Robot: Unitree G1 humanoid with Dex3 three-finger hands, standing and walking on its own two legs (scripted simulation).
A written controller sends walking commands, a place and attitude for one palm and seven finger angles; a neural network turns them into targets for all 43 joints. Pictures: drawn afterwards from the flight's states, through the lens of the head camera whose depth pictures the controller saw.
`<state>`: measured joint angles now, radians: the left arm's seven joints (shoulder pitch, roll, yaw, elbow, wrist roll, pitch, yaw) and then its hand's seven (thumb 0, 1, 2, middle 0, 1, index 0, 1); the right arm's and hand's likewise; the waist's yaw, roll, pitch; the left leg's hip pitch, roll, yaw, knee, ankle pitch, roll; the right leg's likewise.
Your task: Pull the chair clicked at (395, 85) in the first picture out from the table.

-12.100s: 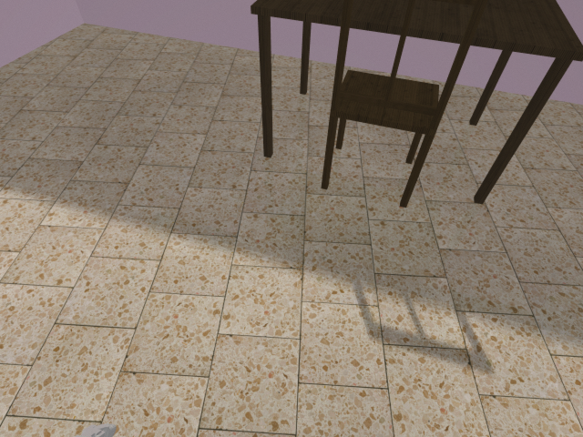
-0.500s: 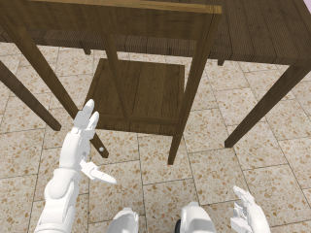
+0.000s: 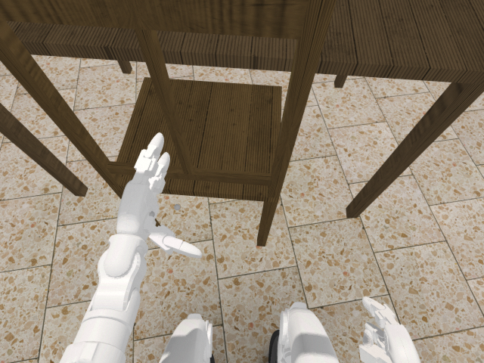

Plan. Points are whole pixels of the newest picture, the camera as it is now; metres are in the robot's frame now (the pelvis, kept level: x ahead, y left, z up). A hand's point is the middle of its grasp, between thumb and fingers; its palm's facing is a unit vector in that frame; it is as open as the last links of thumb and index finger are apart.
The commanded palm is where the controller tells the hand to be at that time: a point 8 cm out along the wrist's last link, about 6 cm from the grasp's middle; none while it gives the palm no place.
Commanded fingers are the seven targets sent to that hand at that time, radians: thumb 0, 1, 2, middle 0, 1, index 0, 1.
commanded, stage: aim the fingers beside a spindle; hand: left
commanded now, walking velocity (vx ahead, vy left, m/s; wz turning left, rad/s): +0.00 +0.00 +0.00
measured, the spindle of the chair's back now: (173, 119) +0.50 +0.13 +0.05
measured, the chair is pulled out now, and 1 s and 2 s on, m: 0.00 0.00 0.00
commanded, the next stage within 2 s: push the fingers through the gap in 0.66 s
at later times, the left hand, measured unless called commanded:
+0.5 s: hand (175, 206) +0.36 +0.11 +0.01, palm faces -0.11 -0.99 -0.02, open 16.9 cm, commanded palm +0.34 +0.17 +0.02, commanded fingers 0.00 -0.50 0.30 -0.06 -0.08 -0.06 -0.08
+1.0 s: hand (178, 194) +0.38 +0.11 +0.01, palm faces -0.12 -0.99 -0.02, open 16.9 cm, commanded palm +0.36 +0.17 +0.02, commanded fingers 0.00 -0.50 0.30 -0.06 -0.08 -0.06 -0.08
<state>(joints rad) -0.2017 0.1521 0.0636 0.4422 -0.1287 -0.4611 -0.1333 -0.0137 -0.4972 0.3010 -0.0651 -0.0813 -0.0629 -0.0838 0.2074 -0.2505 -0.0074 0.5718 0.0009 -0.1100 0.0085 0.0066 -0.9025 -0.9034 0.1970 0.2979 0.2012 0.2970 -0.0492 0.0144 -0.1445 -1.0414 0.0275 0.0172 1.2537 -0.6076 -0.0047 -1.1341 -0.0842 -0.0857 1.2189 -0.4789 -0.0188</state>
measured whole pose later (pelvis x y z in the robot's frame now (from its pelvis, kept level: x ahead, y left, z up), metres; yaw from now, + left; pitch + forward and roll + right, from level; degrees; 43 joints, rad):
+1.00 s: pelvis +0.00 +0.01 -0.01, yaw +0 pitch +24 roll -1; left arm -0.32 0.15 0.06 0.52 -0.11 -0.46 -0.09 -0.01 -0.50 0.30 -0.07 -0.08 -0.06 -0.08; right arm 0.20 -0.24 0.00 0.57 -0.01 -0.07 0.02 0.01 -0.90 -0.90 0.20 0.30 0.20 0.30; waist -0.06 0.02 -0.15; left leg -1.09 0.02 0.02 1.29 -0.61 0.01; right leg -1.17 -0.09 -0.07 1.23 -0.47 0.00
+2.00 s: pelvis -0.01 +0.01 -0.01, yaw -1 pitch +27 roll -1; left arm -0.78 0.24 0.24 1.02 -0.04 -0.56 -0.06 -0.01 -0.50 0.30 -0.07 -0.08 -0.06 -0.08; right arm 0.28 -0.25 0.00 0.63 -0.04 0.00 0.04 0.00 -0.90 -0.90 0.20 0.30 0.20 0.30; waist -0.14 0.02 -0.14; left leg -1.18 0.03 0.03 1.30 -0.60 0.01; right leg -1.26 -0.07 -0.07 1.24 -0.45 -0.01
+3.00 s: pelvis +0.00 +0.02 -0.01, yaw -2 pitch +28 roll -1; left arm -0.73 0.22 0.20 0.96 -0.05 -0.53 -0.01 -0.01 -0.24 0.41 -0.39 -1.09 -0.36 -1.10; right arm 0.28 -0.24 -0.01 0.62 -0.05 0.04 0.06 0.00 -0.90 -0.90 0.20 0.30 0.20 0.30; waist -0.13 0.03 -0.15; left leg -1.15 0.03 0.03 1.28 -0.61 0.02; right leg -1.23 -0.07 -0.07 1.21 -0.45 0.00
